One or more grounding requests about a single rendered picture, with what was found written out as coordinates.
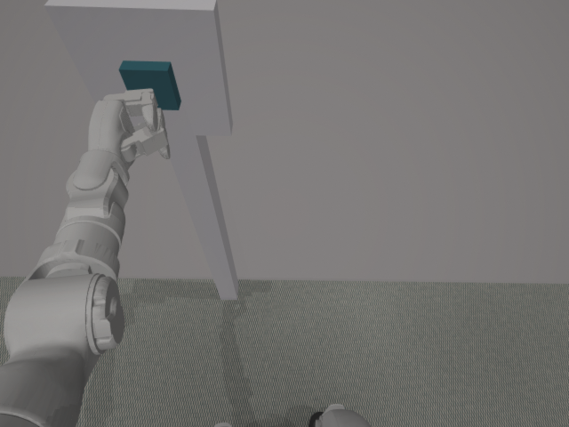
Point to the left robot forearm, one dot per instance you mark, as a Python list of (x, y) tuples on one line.
[(91, 232)]

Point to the right robot thigh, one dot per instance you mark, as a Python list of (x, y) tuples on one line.
[(341, 418)]

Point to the button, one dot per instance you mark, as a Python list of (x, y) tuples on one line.
[(156, 75)]

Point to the panel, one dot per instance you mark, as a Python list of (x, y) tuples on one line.
[(100, 34)]

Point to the left robot hand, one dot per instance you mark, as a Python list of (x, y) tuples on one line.
[(111, 129)]

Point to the right robot shin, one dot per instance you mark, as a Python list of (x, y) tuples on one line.
[(332, 407)]

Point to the robot left upper arm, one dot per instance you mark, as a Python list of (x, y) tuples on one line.
[(57, 329)]

